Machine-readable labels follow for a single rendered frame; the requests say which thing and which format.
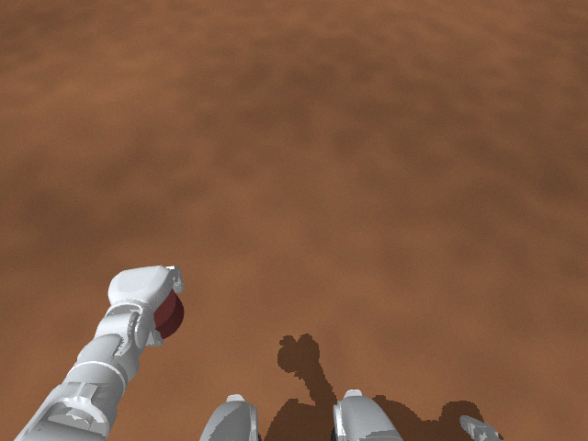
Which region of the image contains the left robot hand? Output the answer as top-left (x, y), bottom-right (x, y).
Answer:
top-left (107, 266), bottom-right (184, 346)

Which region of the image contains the right robot hand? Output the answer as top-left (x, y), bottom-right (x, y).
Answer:
top-left (459, 415), bottom-right (505, 441)

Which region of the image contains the tin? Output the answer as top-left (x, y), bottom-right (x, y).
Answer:
top-left (153, 289), bottom-right (184, 339)

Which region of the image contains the left robot arm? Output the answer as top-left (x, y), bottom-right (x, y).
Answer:
top-left (14, 300), bottom-right (154, 441)

